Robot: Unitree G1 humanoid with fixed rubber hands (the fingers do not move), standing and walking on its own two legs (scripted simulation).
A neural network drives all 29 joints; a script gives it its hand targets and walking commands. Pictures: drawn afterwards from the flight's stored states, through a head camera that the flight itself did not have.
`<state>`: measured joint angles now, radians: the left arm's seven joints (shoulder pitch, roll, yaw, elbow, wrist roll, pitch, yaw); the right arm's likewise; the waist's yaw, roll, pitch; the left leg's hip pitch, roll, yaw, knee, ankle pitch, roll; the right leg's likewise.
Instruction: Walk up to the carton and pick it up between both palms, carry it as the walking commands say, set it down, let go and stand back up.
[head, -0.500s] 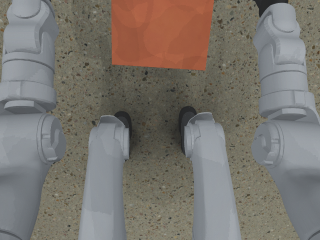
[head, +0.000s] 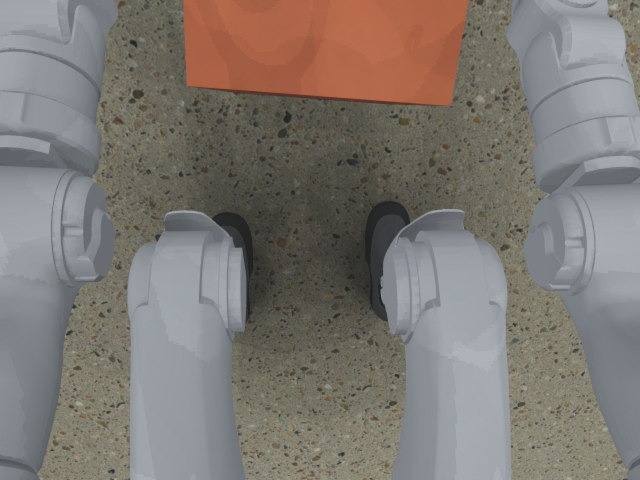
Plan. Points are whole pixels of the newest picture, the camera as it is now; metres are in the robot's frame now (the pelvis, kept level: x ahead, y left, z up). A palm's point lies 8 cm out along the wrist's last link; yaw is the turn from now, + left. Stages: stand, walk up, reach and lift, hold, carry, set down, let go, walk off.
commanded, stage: reach and lift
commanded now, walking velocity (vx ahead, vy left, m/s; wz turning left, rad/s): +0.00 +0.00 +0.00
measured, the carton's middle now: out of the picture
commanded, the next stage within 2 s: none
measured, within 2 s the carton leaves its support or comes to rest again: leaves its support in 1.74 s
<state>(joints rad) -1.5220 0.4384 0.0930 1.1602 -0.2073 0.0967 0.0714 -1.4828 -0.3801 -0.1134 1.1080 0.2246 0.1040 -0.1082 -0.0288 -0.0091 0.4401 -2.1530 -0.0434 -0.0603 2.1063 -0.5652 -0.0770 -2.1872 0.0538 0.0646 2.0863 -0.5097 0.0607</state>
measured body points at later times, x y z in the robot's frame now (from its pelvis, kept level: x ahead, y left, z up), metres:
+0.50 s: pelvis +0.01 +0.00 -0.03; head +0.39 +0.00 +0.19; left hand +0.57 +0.18 -0.23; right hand +0.55 -0.20 -0.24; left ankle +0.12 +0.13 -0.36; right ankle +0.13 -0.13 -0.36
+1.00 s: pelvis +0.00 +0.00 -0.02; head +0.39 +0.01 +0.19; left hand +0.58 +0.14 -0.23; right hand +0.56 -0.18 -0.23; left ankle +0.12 +0.13 -0.36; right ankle +0.13 -0.13 -0.36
